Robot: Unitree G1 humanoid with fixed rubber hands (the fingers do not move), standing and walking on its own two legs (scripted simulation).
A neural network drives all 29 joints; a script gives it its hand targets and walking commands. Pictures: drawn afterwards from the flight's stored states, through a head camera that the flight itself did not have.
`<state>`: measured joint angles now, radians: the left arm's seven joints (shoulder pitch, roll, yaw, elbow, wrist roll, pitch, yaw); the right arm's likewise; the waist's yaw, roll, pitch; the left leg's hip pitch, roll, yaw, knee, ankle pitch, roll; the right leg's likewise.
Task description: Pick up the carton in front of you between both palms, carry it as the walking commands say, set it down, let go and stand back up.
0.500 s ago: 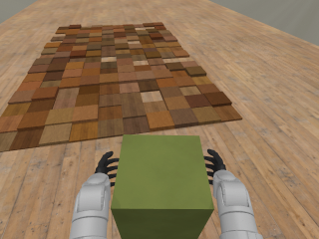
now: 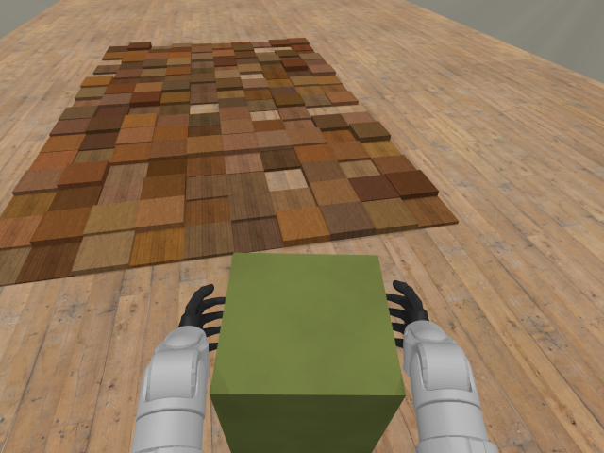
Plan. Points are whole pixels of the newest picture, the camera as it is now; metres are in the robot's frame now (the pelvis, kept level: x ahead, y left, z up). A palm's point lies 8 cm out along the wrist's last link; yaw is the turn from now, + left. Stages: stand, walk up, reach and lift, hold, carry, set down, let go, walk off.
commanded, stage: hold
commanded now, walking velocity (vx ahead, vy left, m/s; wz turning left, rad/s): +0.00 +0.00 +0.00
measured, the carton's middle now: (303, 359) +0.30 +0.00 -0.03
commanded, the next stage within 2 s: carry in 0.42 s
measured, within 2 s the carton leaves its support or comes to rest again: neither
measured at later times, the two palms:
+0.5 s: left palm (192, 336) +0.29 +0.15 +0.05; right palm (415, 331) +0.29 -0.15 +0.05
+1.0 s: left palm (198, 255) +0.42 +0.16 +0.07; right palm (386, 243) +0.44 -0.14 +0.07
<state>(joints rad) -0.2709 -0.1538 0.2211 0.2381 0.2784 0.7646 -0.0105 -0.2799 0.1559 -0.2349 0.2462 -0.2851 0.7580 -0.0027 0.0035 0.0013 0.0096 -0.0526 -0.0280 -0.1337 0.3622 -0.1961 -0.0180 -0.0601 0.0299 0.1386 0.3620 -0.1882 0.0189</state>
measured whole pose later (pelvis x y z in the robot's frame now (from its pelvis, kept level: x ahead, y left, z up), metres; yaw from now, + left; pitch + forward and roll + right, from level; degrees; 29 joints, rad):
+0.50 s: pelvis +0.01 +0.00 +0.00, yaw +0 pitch -3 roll +0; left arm -0.23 -0.15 0.19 0.19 0.25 0.79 0.00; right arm -0.24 0.15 -0.20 0.20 -0.26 0.78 -0.01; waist 0.00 0.00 -0.07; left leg -0.17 -0.01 -0.10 0.46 -0.31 -0.01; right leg -0.18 0.01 0.10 0.47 -0.30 0.01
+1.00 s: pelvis +0.18 +0.01 -0.01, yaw +1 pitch +6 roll +2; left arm -0.01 -0.13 0.03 -0.50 0.06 1.19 0.13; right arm -0.02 0.13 -0.07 -0.49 -0.05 1.19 -0.12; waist 0.03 -0.05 -0.12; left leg -0.48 0.01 0.17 0.66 -0.37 0.00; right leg -0.07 -0.08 -0.10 0.40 -0.43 0.03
